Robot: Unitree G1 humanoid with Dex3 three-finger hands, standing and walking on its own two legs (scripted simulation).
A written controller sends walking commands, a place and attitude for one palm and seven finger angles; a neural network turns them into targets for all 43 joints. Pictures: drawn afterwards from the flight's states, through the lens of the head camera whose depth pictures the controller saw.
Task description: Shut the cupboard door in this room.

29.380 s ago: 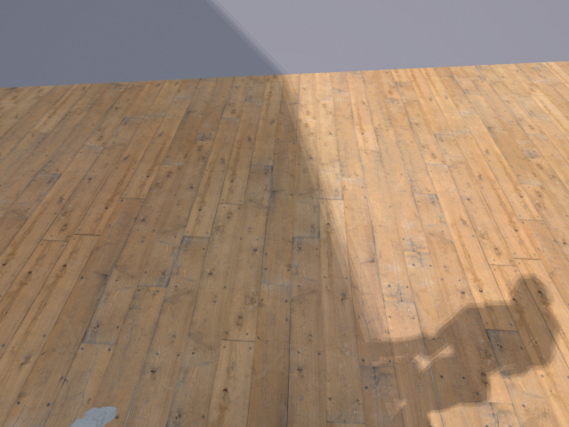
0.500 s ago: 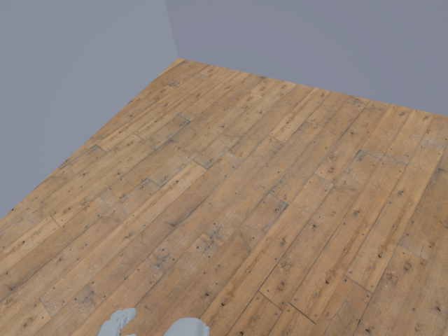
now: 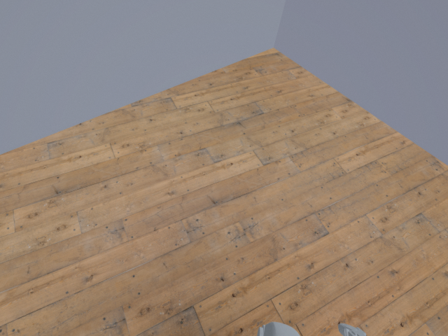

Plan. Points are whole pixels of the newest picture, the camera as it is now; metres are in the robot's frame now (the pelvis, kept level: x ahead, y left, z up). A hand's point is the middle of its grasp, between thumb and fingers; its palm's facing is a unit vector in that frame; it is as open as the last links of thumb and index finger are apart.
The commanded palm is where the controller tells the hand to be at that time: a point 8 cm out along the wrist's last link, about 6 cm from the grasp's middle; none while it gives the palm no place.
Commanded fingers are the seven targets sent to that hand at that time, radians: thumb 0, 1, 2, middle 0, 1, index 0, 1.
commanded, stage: turn to face it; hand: left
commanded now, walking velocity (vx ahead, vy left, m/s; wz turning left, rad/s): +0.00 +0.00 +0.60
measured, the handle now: out of the picture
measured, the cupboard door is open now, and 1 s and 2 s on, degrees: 79 79 79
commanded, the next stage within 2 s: take the last steps up to it in 1.50 s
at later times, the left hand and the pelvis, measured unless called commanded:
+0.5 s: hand out of the picture +0.08 +0.17 -0.14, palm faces +0.26 -0.92 -0.29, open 7.4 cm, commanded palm none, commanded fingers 0.00 0.90 0.90 -0.20 -0.30 -0.20 -0.30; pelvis +0.00 -0.05 +0.00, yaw +18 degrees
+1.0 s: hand out of the picture -0.13 +0.19 -0.18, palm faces +0.61 -0.75 -0.27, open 7.4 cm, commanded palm none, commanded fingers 0.00 0.90 0.90 -0.20 -0.30 -0.20 -0.30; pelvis -0.02 -0.01 +0.00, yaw +37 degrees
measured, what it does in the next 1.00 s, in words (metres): steps on the spot, turning left: right foot, then left foot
